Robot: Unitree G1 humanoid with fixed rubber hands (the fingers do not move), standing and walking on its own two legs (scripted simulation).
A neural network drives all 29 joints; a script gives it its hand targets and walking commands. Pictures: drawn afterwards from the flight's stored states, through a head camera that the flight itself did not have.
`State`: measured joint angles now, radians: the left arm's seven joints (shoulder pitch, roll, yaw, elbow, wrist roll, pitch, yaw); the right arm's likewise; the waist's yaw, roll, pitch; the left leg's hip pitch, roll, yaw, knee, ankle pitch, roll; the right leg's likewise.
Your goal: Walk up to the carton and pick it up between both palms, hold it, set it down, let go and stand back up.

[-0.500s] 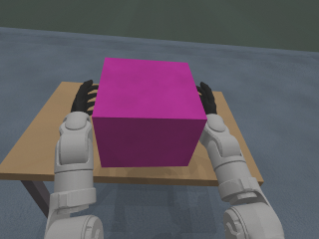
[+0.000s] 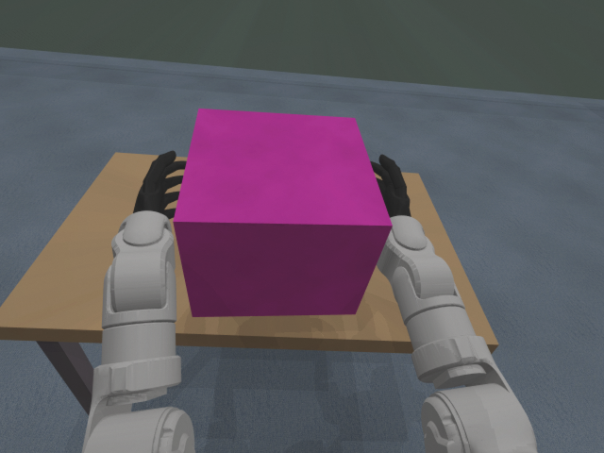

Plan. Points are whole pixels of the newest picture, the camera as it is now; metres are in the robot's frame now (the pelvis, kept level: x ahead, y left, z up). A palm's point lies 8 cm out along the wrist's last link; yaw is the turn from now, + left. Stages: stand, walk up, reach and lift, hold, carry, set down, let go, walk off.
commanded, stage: hold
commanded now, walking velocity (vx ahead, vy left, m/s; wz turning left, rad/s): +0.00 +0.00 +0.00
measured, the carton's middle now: (277, 212) +0.38 +0.01 +0.17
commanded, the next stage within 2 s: none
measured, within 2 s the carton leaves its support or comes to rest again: neither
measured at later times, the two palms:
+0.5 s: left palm (156, 214) +0.36 +0.15 +0.18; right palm (393, 214) +0.36 -0.15 +0.18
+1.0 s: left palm (155, 214) +0.36 +0.15 +0.18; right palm (394, 215) +0.36 -0.15 +0.18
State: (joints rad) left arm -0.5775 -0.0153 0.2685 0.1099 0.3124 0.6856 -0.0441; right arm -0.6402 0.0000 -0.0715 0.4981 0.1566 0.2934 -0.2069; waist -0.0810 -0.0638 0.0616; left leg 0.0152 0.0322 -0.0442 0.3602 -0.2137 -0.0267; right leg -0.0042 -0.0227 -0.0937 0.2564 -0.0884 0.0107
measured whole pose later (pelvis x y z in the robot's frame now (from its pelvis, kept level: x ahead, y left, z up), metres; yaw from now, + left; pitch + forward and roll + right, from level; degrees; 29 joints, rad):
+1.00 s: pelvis +0.00 +0.00 +0.00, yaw +0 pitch -10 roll -1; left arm -0.58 -0.02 0.27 0.11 0.31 0.69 -0.05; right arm -0.64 0.00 -0.07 0.49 0.16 0.29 -0.21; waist -0.08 -0.06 0.07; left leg 0.03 0.03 -0.04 0.35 -0.21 -0.03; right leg 0.00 -0.02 -0.09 0.26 -0.09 0.01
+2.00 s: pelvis +0.00 +0.00 +0.00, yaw +0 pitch -10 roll -1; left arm -0.59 -0.02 0.28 0.13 0.32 0.68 -0.05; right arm -0.65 0.00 -0.08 0.50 0.15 0.29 -0.21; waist -0.08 -0.06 0.07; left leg 0.03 0.03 -0.04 0.35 -0.21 -0.03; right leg 0.00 -0.02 -0.09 0.26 -0.09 0.01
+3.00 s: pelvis +0.00 +0.00 +0.00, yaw +0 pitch -10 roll -1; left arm -0.59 -0.02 0.28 0.12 0.32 0.69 -0.05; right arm -0.65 0.00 -0.08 0.50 0.15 0.28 -0.20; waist -0.08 -0.07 0.07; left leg 0.03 0.03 -0.04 0.35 -0.21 -0.03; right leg 0.00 -0.02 -0.08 0.26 -0.09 0.01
